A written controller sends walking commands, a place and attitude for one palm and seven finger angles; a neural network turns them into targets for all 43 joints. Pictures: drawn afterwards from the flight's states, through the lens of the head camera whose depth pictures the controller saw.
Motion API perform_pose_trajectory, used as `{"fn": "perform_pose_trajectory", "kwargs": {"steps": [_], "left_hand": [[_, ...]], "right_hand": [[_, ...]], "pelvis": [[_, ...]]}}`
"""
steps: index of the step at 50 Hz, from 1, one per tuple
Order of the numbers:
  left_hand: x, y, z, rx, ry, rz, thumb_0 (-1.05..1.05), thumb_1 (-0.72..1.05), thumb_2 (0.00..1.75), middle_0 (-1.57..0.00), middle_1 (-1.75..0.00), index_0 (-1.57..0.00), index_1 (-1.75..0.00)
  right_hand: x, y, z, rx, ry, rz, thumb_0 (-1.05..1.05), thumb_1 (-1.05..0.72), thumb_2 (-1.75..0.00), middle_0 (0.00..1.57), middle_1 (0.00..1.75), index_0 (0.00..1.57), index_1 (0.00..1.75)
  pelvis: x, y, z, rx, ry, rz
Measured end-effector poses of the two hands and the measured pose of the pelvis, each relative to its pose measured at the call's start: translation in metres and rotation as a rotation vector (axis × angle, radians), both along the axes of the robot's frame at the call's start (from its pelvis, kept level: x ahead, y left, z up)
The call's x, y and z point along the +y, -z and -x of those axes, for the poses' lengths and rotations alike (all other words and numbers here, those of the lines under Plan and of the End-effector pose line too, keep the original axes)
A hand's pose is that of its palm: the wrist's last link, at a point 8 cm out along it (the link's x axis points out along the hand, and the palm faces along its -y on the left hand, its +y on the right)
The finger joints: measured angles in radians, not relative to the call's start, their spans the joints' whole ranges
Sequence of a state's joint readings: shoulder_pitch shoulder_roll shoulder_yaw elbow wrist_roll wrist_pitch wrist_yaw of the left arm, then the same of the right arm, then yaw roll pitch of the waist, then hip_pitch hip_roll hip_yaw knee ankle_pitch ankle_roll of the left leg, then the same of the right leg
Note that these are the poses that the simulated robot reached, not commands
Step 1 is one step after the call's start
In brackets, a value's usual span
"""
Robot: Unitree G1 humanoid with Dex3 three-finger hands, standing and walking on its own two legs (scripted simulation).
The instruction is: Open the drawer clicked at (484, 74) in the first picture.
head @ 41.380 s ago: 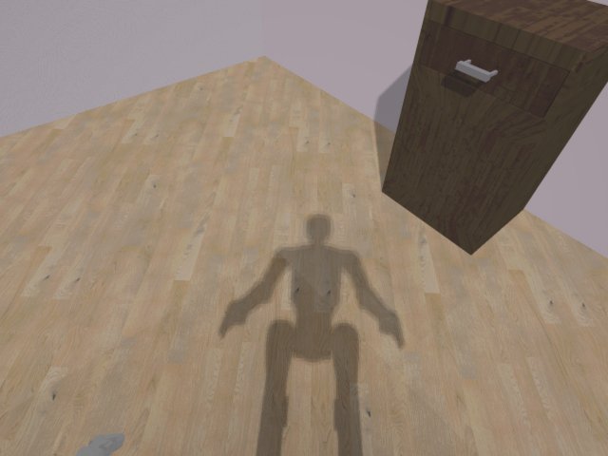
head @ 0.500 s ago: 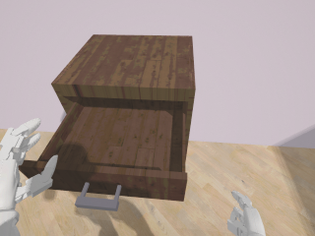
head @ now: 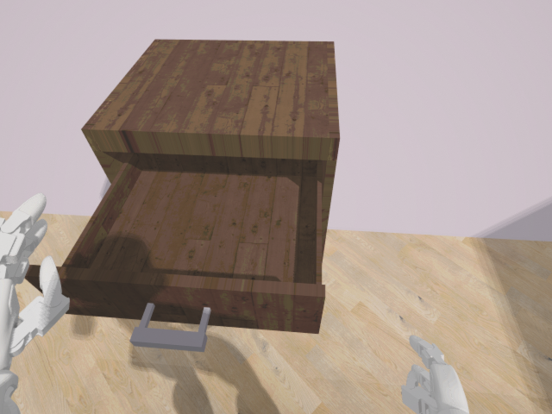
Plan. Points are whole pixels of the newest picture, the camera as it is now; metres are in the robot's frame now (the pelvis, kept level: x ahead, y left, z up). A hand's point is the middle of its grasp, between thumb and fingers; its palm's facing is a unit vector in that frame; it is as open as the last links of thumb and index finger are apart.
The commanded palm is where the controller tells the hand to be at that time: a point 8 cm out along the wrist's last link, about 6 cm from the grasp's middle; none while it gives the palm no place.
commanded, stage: step back with the hand held close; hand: left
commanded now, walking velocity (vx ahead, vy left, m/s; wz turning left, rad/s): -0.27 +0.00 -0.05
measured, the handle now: (173, 325) +0.26 +0.19 -0.04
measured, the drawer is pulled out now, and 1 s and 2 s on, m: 0.30 0.30 0.30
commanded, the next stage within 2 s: stop stepping back and stand still in 1.22 s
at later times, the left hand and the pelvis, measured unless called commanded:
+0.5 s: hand (20, 364) +0.14 +0.25 +0.15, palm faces +0.33 -0.84 -0.43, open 7.4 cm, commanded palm +0.08 +0.30 +0.18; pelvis -0.05 +0.02 -0.01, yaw +0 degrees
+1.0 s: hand out of the picture +0.09 +0.21 +0.15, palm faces +0.15 -0.85 -0.51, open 7.4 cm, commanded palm +0.01 +0.28 +0.18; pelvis -0.14 +0.01 -0.01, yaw -4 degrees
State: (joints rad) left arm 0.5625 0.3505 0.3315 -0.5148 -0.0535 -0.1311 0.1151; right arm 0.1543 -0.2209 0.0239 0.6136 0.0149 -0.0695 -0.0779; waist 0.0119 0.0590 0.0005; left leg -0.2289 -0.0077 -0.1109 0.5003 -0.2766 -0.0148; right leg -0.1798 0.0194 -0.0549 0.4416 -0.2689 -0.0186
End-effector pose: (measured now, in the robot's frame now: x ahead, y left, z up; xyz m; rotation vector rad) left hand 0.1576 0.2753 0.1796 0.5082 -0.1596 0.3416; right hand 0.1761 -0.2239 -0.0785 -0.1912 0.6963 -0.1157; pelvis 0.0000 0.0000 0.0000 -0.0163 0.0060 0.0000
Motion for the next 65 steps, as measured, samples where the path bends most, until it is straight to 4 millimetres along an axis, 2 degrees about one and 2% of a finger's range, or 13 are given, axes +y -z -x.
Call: {"fn": "perform_pose_trajectory", "kwargs": {"steps": [8, 15, 23, 27, 32, 37, 41, 47, 50, 53, 57, 61, 65], "left_hand": [[0.008, 0.019, 0.014, 0.109, 0.041, 0.014, 0.01, 0.89, 0.9, -0.21, -0.3, -0.21, -0.31], [0.019, 0.01, 0.028, 0.046, 0.049, -0.017, 0.02, 0.88, 0.9, -0.22, -0.3, -0.21, -0.31], [0.019, 0.008, 0.051, -0.021, 0.052, -0.002, 0.01, 0.89, 0.9, -0.21, -0.3, -0.21, -0.31], [0.021, 0.014, 0.063, -0.039, 0.054, 0.031, 0.01, 0.89, 0.9, -0.21, -0.3, -0.21, -0.31], [0.035, 0.019, 0.073, -0.063, 0.044, 0.052, 0.01, 0.88, 0.9, -0.22, -0.3, -0.21, -0.31], [0.046, 0.008, 0.075, -0.074, 0.029, -0.003, 0.02, 0.88, 0.9, -0.21, -0.3, -0.21, -0.31], [0.037, -0.001, 0.077, -0.102, 0.07, -0.031, 0.02, 0.89, 0.9, -0.21, -0.3, -0.21, -0.31], [0.002, 0.009, 0.084, -0.026, 0.174, -0.043, 0.01, 0.89, 0.9, -0.21, -0.3, -0.21, -0.31], [-0.017, 0.009, 0.098, 0.035, 0.229, -0.058, 0.01, 0.89, 0.9, -0.21, -0.3, -0.21, -0.31], [-0.027, -0.002, 0.123, 0.039, 0.257, -0.09, 0.02, 0.88, 0.9, -0.22, -0.3, -0.21, -0.31], [-0.016, -0.009, 0.157, 0.029, 0.168, -0.099, 0.01, 0.88, 0.89, -0.22, -0.3, -0.22, -0.31], [-0.001, 0.005, 0.178, 0.028, 0.041, -0.037, 0.01, 0.88, 0.9, -0.22, -0.3, -0.22, -0.31], [-0.005, 0.019, 0.198, -0.005, 0.045, 0.019, 0.01, 0.89, 0.9, -0.21, -0.3, -0.21, -0.31]], "right_hand": [[-0.007, 0.001, 0.018, 0.063, 0.062, 0.05, 0.02, -0.91, -0.9, 0.2, 0.3, 0.21, 0.3], [0.006, -0.008, 0.027, 0.041, 0.047, 0.064, 0.02, -0.91, -0.9, 0.2, 0.3, 0.2, 0.3], [0.02, -0.014, 0.036, -0.019, 0.005, 0.041, 0.02, -0.91, -0.9, 0.2, 0.3, 0.21, 0.3], [0.019, -0.014, 0.047, -0.018, 0.006, 0.062, 0.02, -0.9, -0.9, 0.2, 0.3, 0.21, 0.3], [0.019, -0.012, 0.067, 0.023, 0.026, 0.113, 0.02, -0.9, -0.9, 0.2, 0.3, 0.21, 0.3], [0.031, -0.014, 0.083, 0.031, 0.02, 0.105, 0.02, -0.91, -0.9, 0.2, 0.3, 0.21, 0.3], [0.038, -0.01, 0.09, 0.028, -0.017, 0.069, 0.02, -0.9, -0.9, 0.2, 0.3, 0.21, 0.3], [0.032, 0.004, 0.103, -0.001, -0.051, 0.005, 0.02, -0.9, -0.9, 0.21, 0.3, 0.21, 0.3], [0.02, 0.009, 0.12, 0.0, -0.039, -0.021, 0.02, -0.9, -0.9, 0.21, 0.3, 0.21, 0.3], [0.005, 0.007, 0.144, 0.032, 0.016, -0.037, 0.02, -0.9, -0.9, 0.21, 0.3, 0.21, 0.3], [-0.016, -0.006, 0.17, 0.075, 0.057, 0.029, 0.02, -0.91, -0.9, 0.2, 0.3, 0.21, 0.3], [-0.026, -0.013, 0.182, 0.072, 0.047, 0.099, 0.02, -0.91, -0.9, 0.2, 0.3, 0.2, 0.3], [-0.026, -0.009, 0.192, 0.038, 0.039, 0.117, 0.02, -0.91, -0.9, 0.2, 0.3, 0.2, 0.3]], "pelvis": [[0.013, 0.001, 0.011, 0.034, 0.003, -0.003], [0.018, 0.003, 0.027, 0.038, 0.006, -0.007], [0.017, 0.007, 0.049, 0.039, 0.006, 0.007], [0.021, 0.01, 0.057, 0.037, 0.001, 0.022], [0.032, 0.012, 0.065, 0.027, -0.001, 0.028], [0.035, 0.006, 0.072, 0.051, -0.011, 0.038], [0.03, 0.006, 0.081, 0.082, 0.017, 0.024], [0.015, 0.013, 0.118, 0.101, 0.073, -0.013], [0.008, 0.012, 0.142, 0.076, 0.068, 0.029], [-0.001, 0.008, 0.152, 0.063, 0.054, 0.012], [-0.007, -0.002, 0.159, 0.079, 0.039, -0.049], [-0.007, -0.002, 0.179, 0.079, 0.012, -0.049], [-0.004, 0.009, 0.21, 0.058, -0.016, -0.03]]}}
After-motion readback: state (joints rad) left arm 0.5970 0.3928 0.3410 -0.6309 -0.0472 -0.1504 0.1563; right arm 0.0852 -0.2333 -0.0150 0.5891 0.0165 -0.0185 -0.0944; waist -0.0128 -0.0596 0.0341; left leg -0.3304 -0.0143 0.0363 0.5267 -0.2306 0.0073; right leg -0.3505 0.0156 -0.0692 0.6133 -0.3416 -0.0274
